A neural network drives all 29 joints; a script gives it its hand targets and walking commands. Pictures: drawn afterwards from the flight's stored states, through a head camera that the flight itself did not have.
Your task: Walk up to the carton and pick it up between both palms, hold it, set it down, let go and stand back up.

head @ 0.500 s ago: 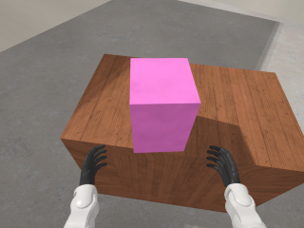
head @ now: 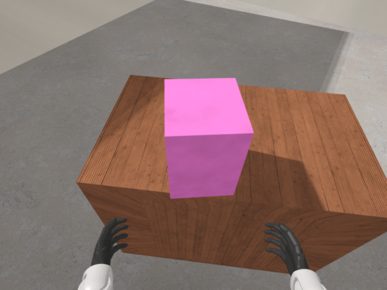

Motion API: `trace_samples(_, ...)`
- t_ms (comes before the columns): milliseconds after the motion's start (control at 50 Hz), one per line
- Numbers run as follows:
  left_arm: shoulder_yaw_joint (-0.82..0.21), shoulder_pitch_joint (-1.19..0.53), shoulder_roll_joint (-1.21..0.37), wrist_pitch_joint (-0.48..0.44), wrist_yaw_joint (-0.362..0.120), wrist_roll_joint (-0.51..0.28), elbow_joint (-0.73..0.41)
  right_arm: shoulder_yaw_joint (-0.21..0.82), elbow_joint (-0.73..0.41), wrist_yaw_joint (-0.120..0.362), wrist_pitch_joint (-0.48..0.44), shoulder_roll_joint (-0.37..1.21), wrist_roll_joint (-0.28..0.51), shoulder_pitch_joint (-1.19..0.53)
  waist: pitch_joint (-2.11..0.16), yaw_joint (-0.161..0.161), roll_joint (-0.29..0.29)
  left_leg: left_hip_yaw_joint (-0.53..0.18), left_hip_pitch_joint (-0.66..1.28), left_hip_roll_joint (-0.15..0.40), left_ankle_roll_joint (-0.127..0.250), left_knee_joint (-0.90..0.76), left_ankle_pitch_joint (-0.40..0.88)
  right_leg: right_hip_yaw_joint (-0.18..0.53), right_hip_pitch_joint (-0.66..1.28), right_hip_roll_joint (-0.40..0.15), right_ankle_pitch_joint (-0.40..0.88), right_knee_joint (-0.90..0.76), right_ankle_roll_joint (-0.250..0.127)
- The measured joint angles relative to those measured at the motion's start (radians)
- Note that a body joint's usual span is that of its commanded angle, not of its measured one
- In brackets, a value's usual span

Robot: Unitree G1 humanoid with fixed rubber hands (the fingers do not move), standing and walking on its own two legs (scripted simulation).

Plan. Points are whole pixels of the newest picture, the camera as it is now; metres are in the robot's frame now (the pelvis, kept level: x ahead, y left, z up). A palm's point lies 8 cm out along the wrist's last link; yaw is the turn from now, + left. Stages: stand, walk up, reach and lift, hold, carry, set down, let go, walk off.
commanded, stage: set down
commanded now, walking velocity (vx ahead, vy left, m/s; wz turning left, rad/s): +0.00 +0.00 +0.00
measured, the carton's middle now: (201, 141) +0.48 +0.01 +0.01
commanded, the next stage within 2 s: let go in 0.32 s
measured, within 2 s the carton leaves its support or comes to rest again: neither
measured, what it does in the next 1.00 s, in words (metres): stands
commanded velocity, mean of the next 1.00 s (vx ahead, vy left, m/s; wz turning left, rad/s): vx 0.00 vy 0.00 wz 0.00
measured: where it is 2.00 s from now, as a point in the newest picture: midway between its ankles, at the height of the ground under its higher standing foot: outside the picture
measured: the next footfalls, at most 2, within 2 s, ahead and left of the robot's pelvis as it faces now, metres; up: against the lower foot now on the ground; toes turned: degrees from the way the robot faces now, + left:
none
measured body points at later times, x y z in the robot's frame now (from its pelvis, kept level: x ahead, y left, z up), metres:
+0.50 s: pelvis +0.03 +0.01 +0.01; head +0.04 +0.02 +0.46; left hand +0.21 +0.23 -0.08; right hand +0.20 -0.21 -0.08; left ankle +0.03 +0.14 -0.74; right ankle -0.01 -0.09 -0.74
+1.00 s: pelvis +0.03 +0.01 +0.00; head -0.01 +0.01 +0.44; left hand +0.17 +0.24 -0.10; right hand +0.13 -0.24 -0.12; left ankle +0.03 +0.14 -0.73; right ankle -0.01 -0.09 -0.74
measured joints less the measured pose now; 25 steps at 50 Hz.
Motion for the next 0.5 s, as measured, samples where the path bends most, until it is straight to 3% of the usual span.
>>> trace_samples(280, -0.007, 0.087, 0.036, 0.228, -0.032, 0.036, -0.133, -0.017, -0.102, -0.007, 0.132, -0.022, -0.061, 0.104, 0.0, 0.004, 0.017, 0.02, 0.122, -0.003, 0.006, -0.09, 0.004, 0.02, 0.124, 0.0, 0.022, -0.108, 0.012)
trace_samples(500, 0.013, 0.166, 0.025, 0.289, -0.078, 0.095, -0.151, -0.006, -0.103, -0.017, 0.139, -0.041, -0.089, 0.17, 0.019, 0.006, 0.031, 0.03, 0.185, -0.001, 0.008, -0.13, 0.007, 0.03, 0.193, 0.003, 0.039, -0.17, 0.017)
